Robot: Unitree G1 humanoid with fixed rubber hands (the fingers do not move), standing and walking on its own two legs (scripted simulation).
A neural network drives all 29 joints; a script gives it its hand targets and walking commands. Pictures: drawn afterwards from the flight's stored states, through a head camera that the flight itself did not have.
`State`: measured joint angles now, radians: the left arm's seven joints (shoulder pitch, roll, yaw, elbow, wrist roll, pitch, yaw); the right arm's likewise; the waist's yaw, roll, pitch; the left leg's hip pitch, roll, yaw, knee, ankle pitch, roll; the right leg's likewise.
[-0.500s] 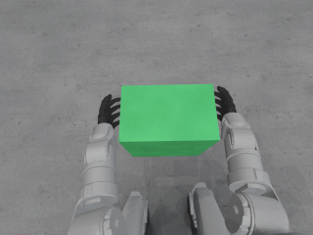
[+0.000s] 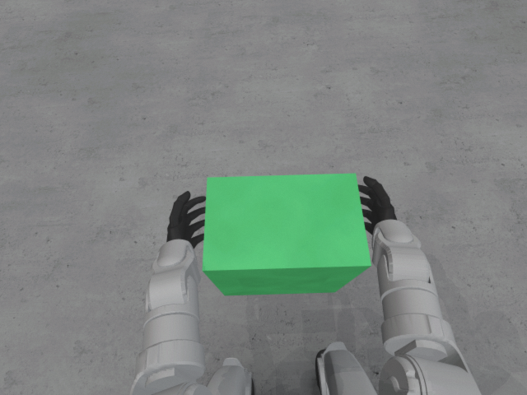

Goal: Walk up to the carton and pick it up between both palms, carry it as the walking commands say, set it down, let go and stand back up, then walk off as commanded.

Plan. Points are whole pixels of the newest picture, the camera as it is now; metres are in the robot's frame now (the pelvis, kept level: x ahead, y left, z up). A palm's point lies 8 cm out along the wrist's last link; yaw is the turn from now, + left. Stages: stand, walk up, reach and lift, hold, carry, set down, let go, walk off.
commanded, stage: reach and lift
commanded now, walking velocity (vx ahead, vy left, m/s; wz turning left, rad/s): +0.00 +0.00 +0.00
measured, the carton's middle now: (280, 243) +0.37 -0.01 -0.11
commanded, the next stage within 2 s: none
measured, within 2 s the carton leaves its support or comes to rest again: neither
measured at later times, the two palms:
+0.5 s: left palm (160, 236) +0.34 +0.15 +0.05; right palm (395, 218) +0.34 -0.17 +0.03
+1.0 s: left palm (141, 231) +0.32 +0.15 +0.11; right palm (418, 211) +0.33 -0.17 +0.10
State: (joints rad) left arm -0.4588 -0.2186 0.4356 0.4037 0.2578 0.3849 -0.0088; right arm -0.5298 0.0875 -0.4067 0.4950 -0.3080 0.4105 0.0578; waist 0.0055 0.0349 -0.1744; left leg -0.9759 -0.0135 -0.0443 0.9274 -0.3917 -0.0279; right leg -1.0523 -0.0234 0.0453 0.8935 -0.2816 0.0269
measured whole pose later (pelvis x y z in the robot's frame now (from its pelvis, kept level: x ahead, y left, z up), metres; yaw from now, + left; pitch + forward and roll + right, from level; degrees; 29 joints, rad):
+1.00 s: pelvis +0.02 -0.01 +0.07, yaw +0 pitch -2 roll +0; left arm -0.32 -0.17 0.30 0.29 0.29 0.61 -0.06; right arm -0.34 0.15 -0.32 0.29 -0.33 0.65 0.03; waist 0.01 0.03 0.03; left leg -0.13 0.02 -0.06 0.39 -0.22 -0.03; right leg -0.20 -0.01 0.02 0.37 -0.12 0.01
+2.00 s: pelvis +0.02 +0.00 +0.07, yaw +0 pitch -6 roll +0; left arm -0.20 -0.14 0.20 0.12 0.25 0.72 -0.06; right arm -0.20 0.14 -0.20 0.11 -0.27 0.75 0.00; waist 0.00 0.02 0.07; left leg -0.01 0.02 -0.06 0.33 -0.21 -0.03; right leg -0.08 -0.01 0.02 0.31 -0.12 0.02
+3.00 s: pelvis +0.02 +0.00 +0.07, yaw +0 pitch -7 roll +0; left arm -0.17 -0.14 0.18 0.11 0.25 0.73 -0.05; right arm -0.18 0.14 -0.18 0.10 -0.27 0.77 0.00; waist -0.01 0.02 0.06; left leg -0.02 0.02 -0.07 0.35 -0.21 -0.03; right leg -0.09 -0.01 0.02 0.32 -0.12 0.02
